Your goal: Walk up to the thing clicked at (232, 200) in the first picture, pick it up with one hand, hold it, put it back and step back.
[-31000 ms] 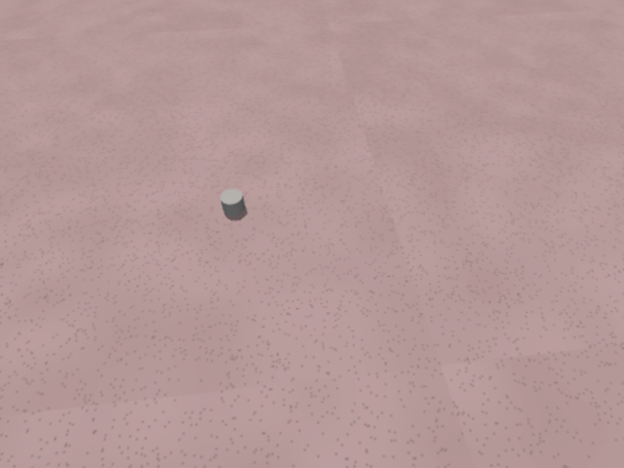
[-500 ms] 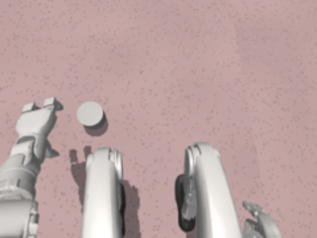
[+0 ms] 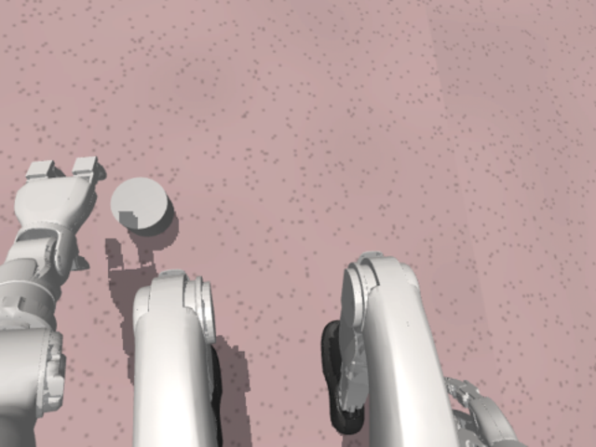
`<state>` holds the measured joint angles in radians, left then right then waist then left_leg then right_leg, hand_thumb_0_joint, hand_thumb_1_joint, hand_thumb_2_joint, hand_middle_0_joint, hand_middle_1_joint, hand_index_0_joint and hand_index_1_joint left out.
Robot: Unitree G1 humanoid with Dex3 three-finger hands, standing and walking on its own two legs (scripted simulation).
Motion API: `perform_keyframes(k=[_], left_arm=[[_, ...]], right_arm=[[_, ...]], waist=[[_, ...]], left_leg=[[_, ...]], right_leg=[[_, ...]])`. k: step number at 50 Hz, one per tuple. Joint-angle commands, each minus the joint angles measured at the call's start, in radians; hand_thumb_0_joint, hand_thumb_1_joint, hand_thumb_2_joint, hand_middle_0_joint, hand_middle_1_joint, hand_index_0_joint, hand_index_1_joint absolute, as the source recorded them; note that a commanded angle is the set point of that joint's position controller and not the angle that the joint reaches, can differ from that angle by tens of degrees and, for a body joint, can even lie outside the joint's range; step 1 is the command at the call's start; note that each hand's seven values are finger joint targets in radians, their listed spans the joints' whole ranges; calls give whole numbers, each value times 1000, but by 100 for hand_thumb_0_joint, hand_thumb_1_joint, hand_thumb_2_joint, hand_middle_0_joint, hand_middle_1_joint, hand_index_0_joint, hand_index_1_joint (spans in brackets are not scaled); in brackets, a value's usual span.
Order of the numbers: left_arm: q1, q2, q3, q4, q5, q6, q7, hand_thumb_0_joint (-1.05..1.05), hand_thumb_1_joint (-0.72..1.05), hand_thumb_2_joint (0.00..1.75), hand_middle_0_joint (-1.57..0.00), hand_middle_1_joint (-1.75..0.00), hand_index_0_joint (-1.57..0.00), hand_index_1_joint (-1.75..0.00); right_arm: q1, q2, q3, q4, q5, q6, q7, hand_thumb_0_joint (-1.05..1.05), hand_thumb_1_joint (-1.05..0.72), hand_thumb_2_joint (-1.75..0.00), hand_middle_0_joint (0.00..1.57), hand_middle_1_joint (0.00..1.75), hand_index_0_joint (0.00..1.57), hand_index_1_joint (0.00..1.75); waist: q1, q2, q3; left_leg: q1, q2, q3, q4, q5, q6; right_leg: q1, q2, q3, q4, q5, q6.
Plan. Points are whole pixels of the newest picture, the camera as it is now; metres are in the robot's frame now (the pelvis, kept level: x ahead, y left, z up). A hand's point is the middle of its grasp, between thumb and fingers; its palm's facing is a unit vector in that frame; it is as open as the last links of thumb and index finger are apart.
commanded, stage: rise first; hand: left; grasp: from above
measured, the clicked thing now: (144, 208) +0.47 +0.24 -0.32
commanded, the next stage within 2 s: approach in 0.78 s
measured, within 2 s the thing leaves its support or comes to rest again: neither
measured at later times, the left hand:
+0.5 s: hand (88, 219) +0.42 +0.29 -0.20, palm faces -0.46 -0.06 -0.89, open 14.1 cm
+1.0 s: hand (97, 217) +0.43 +0.28 -0.21, palm faces -0.46 -0.05 -0.89, open 14.1 cm
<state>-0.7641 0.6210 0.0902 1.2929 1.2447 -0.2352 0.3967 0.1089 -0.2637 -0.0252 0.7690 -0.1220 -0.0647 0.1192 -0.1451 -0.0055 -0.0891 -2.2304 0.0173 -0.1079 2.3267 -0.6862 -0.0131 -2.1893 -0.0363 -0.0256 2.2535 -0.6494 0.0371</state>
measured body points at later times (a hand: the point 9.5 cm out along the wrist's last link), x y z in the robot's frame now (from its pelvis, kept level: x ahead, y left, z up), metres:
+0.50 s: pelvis +0.01 +0.00 -0.02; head +0.24 +0.05 +0.36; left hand +0.44 +0.29 -0.14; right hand +0.08 -0.28 -0.13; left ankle +0.08 +0.13 -0.32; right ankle +0.11 -0.13 -0.32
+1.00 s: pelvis +0.01 +0.00 -0.03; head +0.24 +0.06 +0.35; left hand +0.45 +0.28 -0.16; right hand +0.07 -0.28 -0.14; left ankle +0.08 +0.13 -0.32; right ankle +0.11 -0.13 -0.32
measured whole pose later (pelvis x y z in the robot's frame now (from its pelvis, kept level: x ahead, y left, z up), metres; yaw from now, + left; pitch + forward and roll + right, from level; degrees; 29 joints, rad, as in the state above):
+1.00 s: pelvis +0.01 +0.00 -0.03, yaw -1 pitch +34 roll -6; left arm -0.86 0.67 0.10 1.45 1.29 -0.24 0.49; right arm 0.12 -0.28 0.01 0.79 -0.18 -0.09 0.15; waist -0.21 -0.02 -0.06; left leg -2.31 0.01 -0.13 2.42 -0.71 -0.02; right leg -2.26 -0.03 -0.03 2.34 -0.67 0.04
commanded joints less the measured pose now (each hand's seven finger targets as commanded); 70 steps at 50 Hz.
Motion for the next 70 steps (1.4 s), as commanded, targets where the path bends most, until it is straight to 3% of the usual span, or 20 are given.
perform_keyframes(k=[1,6,23,26,28,29,32,37,40,44,46,50,54,57,58,61,63,65,66,70], left_arm=[[-280,259,44,-89,3,-9,56,0,-54,101,-7,-100,-7,-100],[-299,268,56,-92,7,-11,74,0,-55,101,-6,-102,-7,-101],[-334,260,47,-56,16,-1,97,0,-55,101,-6,-103,-7,-103],[-325,294,74,-57,13,-4,103,0,-55,101,-6,-103,-7,-103],[-308,262,45,-6,18,0,100,0,-54,101,-6,-104,-7,-104],[-343,278,59,-13,11,-3,101,0,-55,101,-6,-104,-7,-103],[-342,300,73,-48,11,-14,105,0,-55,102,-6,-104,-7,-103],[-318,276,60,17,18,-13,113,0,-55,101,-6,-104,-7,-103],[-348,305,80,-1,20,-15,123,0,-55,102,-6,-104,-7,-104],[-359,283,54,36,30,-15,129,0,-61,110,-7,-98,-3,-102],[-357,259,41,41,27,-9,133,0,-55,100,-6,-105,-6,-105],[-464,197,-18,38,24,-4,142,0,-54,100,-6,-106,-7,-105],[-569,150,-60,22,30,15,164,0,-55,101,-6,-107,-7,-106],[-590,175,-40,94,41,58,192,0,-54,99,-6,-107,-7,-106],[-605,170,-47,146,52,75,196,0,-53,98,-6,-108,-8,-106],[-577,235,10,188,51,120,207,0,-55,100,-6,-106,-7,-106],[-573,227,3,227,46,149,199,0,-54,99,-6,-107,-7,-106],[-569,255,20,206,25,163,179,0,-54,99,-6,-107,-7,-106],[-485,269,38,230,10,176,172,0,-55,100,-6,-105,-7,-105],[-394,295,58,189,-34,189,127,0,-55,99,-6,-106,-7,-105]], right_arm=[[180,-226,-74,-24,-6,-13,-6,0,-90,-90,20,30,20,30],[190,-222,-72,-15,-18,-12,-3,0,-90,-90,20,30,20,30],[205,-237,-65,-3,-24,-12,10,0,-90,-90,20,30,20,30],[218,-244,-67,1,-25,-14,13,0,-90,-90,20,30,20,30],[204,-239,-59,-5,-31,-16,16,0,-91,-90,20,30,20,30],[215,-248,-61,0,-33,-18,16,0,-91,-90,20,30,20,30],[211,-246,-60,1,-36,-20,16,0,-90,-90,20,30,20,30],[212,-245,-51,5,-41,-20,19,0,-90,-90,20,30,20,30],[211,-254,-51,4,-44,-19,18,0,-90,-90,20,30,20,30],[206,-253,-45,12,-49,-23,21,0,-91,-90,20,30,20,30],[208,-254,-45,12,-50,-27,23,0,-90,-90,20,30,20,30],[217,-256,-43,19,-52,-38,27,0,-90,-90,20,30,20,30],[238,-260,-39,31,-53,-46,29,0,-90,-90,20,30,20,30],[245,-266,-28,32,-60,-45,31,0,-91,-90,20,30,20,30],[245,-264,-18,30,-67,-48,38,0,-91,-90,20,30,20,30],[245,-271,-3,15,-69,-42,44,0,-90,-90,20,30,20,30],[237,-269,12,7,-79,-46,59,0,-90,-90,20,30,20,30],[241,-271,20,-5,-73,-51,69,0,-90,-90,20,30,20,30],[232,-276,19,-18,-62,-48,68,0,-90,-90,20,30,20,30],[234,-267,18,-33,-43,-39,75,0,-90,-90,20,30,20,30]], waist=[[-16,181,-622],[-15,184,-673],[-46,247,-646],[-39,227,-649],[-49,211,-629],[-62,184,-621],[-39,223,-657],[-54,193,-633],[-50,214,-646],[-65,215,-618],[-71,228,-625],[-123,234,-592],[-154,297,-643],[-158,307,-641],[-175,308,-613],[-140,325,-639],[-159,294,-606],[-152,270,-599],[-109,276,-640],[-106,171,-620]], left_leg=[[447,-39,97,-249,100,48],[445,-40,104,-224,136,49],[459,-36,89,-205,171,42],[457,-37,90,-197,187,42],[424,-40,100,-184,163,47],[410,-39,98,-177,147,51],[422,-39,101,-180,149,48],[397,-43,100,-166,155,49],[412,-42,95,-169,153,47],[407,-42,91,-165,143,46],[423,-40,88,-162,148,44],[418,-36,78,-162,115,43],[473,-30,72,-166,143,36],[471,-30,73,-170,166,33],[455,-29,77,-158,161,34],[442,-35,88,-169,186,36],[400,-35,95,-158,173,42],[358,-39,97,-151,154,50],[369,-41,102,-164,172,51],[262,-40,113,-140,173,70]], right_leg=[[299,35,-91,-227,97,-64],[323,38,-88,-213,131,-62],[257,38,-103,-161,171,-65],[272,36,-104,-156,186,-66],[284,41,-97,-169,176,-65],[278,39,-98,-174,162,-62],[291,39,-97,-166,158,-64],[291,43,-99,-159,166,-62],[274,43,-104,-153,161,-64],[248,45,-110,-150,152,-65],[240,45,-113,-144,162,-65],[199,46,-123,-150,139,-66],[200,46,-129,-143,168,-64],[200,45,-132,-133,195,-64],[193,46,-134,-129,197,-65],[242,44,-124,-139,222,-69],[253,49,-124,-139,222,-68],[277,51,-120,-143,211,-68],[317,51,-114,-152,218,-67],[410,57,-98,-163,236,-48]])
